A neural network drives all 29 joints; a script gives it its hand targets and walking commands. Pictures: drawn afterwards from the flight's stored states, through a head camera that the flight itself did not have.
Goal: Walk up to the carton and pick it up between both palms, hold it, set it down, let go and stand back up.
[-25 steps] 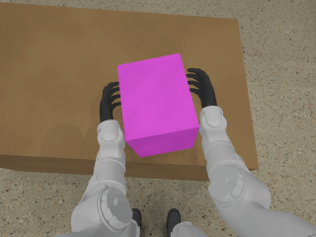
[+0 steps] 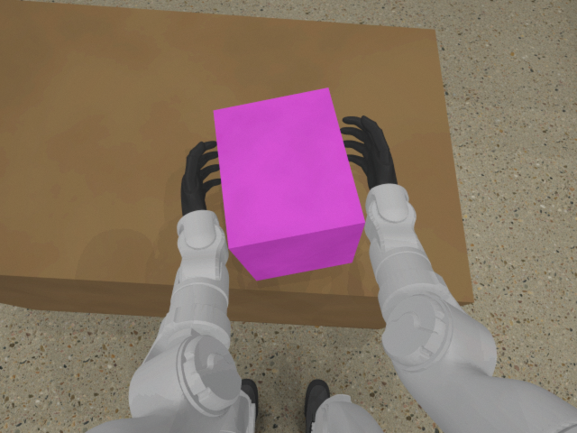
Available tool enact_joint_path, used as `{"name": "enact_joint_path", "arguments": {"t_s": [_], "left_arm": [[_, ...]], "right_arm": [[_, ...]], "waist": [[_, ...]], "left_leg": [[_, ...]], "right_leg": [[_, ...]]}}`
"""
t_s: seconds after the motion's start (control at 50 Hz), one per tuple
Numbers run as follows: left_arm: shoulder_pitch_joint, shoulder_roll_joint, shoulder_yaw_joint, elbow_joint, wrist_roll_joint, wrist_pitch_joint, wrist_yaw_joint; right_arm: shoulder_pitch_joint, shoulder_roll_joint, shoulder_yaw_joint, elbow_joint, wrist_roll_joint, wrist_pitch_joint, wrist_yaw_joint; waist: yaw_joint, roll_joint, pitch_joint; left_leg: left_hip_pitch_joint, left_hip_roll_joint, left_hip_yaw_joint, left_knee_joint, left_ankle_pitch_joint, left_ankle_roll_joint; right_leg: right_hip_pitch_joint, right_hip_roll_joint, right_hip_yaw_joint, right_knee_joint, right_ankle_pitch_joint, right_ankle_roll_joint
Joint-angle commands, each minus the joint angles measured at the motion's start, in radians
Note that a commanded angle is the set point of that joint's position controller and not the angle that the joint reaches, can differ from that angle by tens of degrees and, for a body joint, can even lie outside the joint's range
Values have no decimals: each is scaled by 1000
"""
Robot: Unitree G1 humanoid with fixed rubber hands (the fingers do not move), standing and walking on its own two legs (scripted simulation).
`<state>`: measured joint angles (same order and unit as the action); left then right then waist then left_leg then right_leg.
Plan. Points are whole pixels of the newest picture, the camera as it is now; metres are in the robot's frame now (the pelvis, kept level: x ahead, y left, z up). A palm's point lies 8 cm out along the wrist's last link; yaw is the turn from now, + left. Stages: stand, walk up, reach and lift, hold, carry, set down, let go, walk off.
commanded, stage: set down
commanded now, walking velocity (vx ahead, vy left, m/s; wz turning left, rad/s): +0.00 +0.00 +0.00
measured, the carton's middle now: (289, 193) +0.44 +0.04 -0.06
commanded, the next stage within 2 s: none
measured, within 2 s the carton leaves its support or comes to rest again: rests again in 0.28 s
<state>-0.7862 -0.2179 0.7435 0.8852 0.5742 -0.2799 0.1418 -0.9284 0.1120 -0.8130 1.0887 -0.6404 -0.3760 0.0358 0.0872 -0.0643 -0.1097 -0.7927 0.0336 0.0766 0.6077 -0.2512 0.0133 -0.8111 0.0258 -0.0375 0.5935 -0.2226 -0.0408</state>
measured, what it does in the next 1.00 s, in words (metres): stands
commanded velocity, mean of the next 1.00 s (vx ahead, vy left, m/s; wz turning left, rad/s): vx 0.00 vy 0.00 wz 0.00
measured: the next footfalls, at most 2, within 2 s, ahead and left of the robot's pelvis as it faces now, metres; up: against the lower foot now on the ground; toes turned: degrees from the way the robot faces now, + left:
none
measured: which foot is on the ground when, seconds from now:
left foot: down 0.00-1.00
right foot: down 0.00-1.00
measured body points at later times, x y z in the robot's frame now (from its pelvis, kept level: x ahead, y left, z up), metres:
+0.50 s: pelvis -0.01 +0.01 -0.04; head +0.15 +0.01 +0.38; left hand +0.43 +0.19 -0.05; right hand +0.50 -0.08 -0.04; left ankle +0.00 +0.12 -0.72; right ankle +0.01 -0.09 -0.72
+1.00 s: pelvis -0.02 +0.01 -0.03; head +0.13 +0.01 +0.40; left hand +0.43 +0.21 +0.00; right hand +0.52 -0.09 +0.02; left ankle +0.00 +0.12 -0.72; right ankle +0.01 -0.09 -0.72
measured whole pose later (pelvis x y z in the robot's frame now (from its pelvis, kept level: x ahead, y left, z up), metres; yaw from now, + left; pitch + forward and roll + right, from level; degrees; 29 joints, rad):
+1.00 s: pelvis -0.02 +0.01 -0.03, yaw -2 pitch +32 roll -4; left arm -0.98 0.02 0.17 1.17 -0.06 -0.20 0.23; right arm -1.21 -0.30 -0.09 1.52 0.16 -0.28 0.02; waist 0.22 0.00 -0.28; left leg -1.08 0.08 0.04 0.84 -0.32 0.01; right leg -1.05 0.06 -0.08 0.72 -0.24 -0.04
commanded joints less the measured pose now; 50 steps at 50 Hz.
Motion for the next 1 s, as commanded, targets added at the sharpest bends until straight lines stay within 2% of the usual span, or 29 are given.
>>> {"name": "enact_joint_path", "arguments": {"t_s": [0.0,0.04,0.06,0.1,0.14,0.16,0.18,0.24,0.26,0.28,0.3,0.32,0.36,0.38,0.4,0.44,0.48,0.52,0.54,0.56,0.64,0.68,0.76,0.8,0.84,0.88,0.94,0.96,0.98], "left_arm": [[-408,-168,-151,-3,14,-34,-7],[-363,-57,-129,8,0,-36,22],[-373,-10,-152,-12,-32,-41,43],[-367,80,-213,41,-120,-43,82],[-403,101,-271,83,-198,-51,101],[-411,125,-284,105,-222,-53,108],[-417,131,-306,155,-246,-52,109],[-483,154,-375,208,-328,-68,113],[-498,171,-393,239,-352,-68,113],[-509,180,-410,256,-379,-71,113],[-520,188,-428,269,-399,-77,113],[-521,207,-428,288,-417,-83,112],[-539,235,-446,305,-452,-95,105],[-539,253,-451,311,-469,-100,103],[-546,256,-467,335,-485,-103,99],[-576,266,-484,345,-519,-119,92],[-584,276,-513,366,-547,-121,85],[-599,292,-523,340,-573,-127,84],[-597,297,-528,352,-580,-124,81],[-604,299,-540,332,-591,-126,77],[-627,307,-566,270,-633,-132,71],[-626,320,-569,258,-632,-110,71],[-574,311,-552,214,-601,-50,77],[-574,315,-547,216,-610,-32,74],[-586,310,-561,136,-608,-11,79],[-628,318,-570,102,-614,16,85],[-632,300,-604,112,-636,68,90],[-629,302,-606,130,-643,81,89],[-635,313,-601,79,-649,88,90]], "right_arm": [[-329,288,143,123,-43,20,52],[-313,144,140,119,2,18,30],[-337,78,160,119,50,17,14],[-378,-44,257,159,178,12,-15],[-424,-77,344,209,279,2,-40],[-434,-106,386,233,332,-1,-47],[-448,-121,422,275,375,-1,-51],[-511,-184,486,302,466,-15,-60],[-529,-222,501,316,490,-18,-62],[-548,-237,531,322,524,-25,-64],[-554,-257,543,329,545,-33,-67],[-570,-276,564,317,564,-43,-69],[-584,-308,594,331,601,-51,-68],[-600,-333,616,328,626,-55,-68],[-615,-348,624,345,633,-57,-72],[-652,-368,633,322,648,-70,-78],[-656,-388,653,346,670,-64,-75],[-666,-411,670,330,689,-61,-74],[-669,-415,684,353,695,-55,-75],[-678,-429,681,352,702,-55,-75],[-708,-442,702,283,716,-51,-70],[-710,-462,706,297,734,-31,-65],[-696,-500,734,313,769,-8,-48],[-703,-488,755,295,785,10,-41],[-693,-517,737,274,793,20,-33],[-717,-541,723,261,798,41,-26],[-734,-556,718,277,800,82,-10],[-732,-556,725,289,802,96,-6],[-736,-564,732,235,813,101,-4]], "waist": [[57,-15,-651],[74,-5,-649],[78,8,-658],[92,6,-663],[93,5,-690],[111,15,-698],[107,14,-678],[102,29,-766],[99,24,-788],[113,35,-806],[106,39,-841],[121,27,-858],[116,1,-888],[126,-14,-908],[111,-43,-901],[109,-59,-949],[103,-62,-937],[106,-66,-991],[100,-88,-978],[90,-79,-1000],[108,-76,-1110],[107,-67,-1079],[126,-27,-1064],[132,-78,-1022],[120,-34,-1068],[112,-13,-1062],[91,-27,-956],[93,-30,-926],[106,-26,-976]], "left_leg": [[136,-27,47,7,361,30],[179,-24,40,19,415,18],[189,-25,34,34,449,13],[169,-22,26,67,492,5],[105,-18,14,96,467,1],[82,-18,15,118,466,-5],[61,-16,9,131,433,-8],[82,-12,0,176,417,-30],[102,-8,1,192,425,-41],[105,-7,-3,206,437,-46],[114,-6,-3,220,444,-58],[93,-9,1,236,442,-58],[56,-11,6,249,425,-58],[43,-11,9,255,435,-59],[22,-13,7,261,419,-57],[-3,-13,11,283,401,-64],[10,-10,10,285,376,-69],[10,-11,17,296,407,-77],[-21,-16,21,305,393,-73],[-22,-13,15,305,401,-78],[-44,-20,23,312,410,-90],[-40,-18,20,298,394,-92],[32,-11,10,281,471,-103],[0,-13,11,268,402,-86],[76,-7,8,250,467,-105],[141,-2,3,240,472,-111],[177,9,-11,192,404,-101],[182,10,-15,175,388,-99],[192,6,-7,169,405,-102]], "right_leg": [[505,-18,34,-9,179,27],[479,-4,29,-2,193,24],[456,6,28,1,200,19],[437,19,42,8,237,8],[418,20,44,43,262,4],[419,20,50,59,275,4],[394,19,46,75,251,3],[316,25,33,100,215,2],[291,32,28,104,221,0],[276,33,26,112,226,-2],[251,36,21,119,232,0],[247,36,22,127,236,1],[271,37,24,160,255,14],[291,40,24,172,283,18],[290,43,22,183,288,26],[273,44,16,213,295,34],[242,49,12,207,253,29],[252,57,12,217,286,28],[267,56,19,225,300,32],[261,57,15,235,322,35],[313,65,9,249,377,37],[316,63,14,241,360,35],[315,72,6,210,398,31],[323,62,16,198,353,42],[317,72,4,178,395,34],[262,77,-2,138,336,23],[224,75,-11,87,239,11],[227,68,-6,67,236,8],[269,64,2,62,271,13]]}}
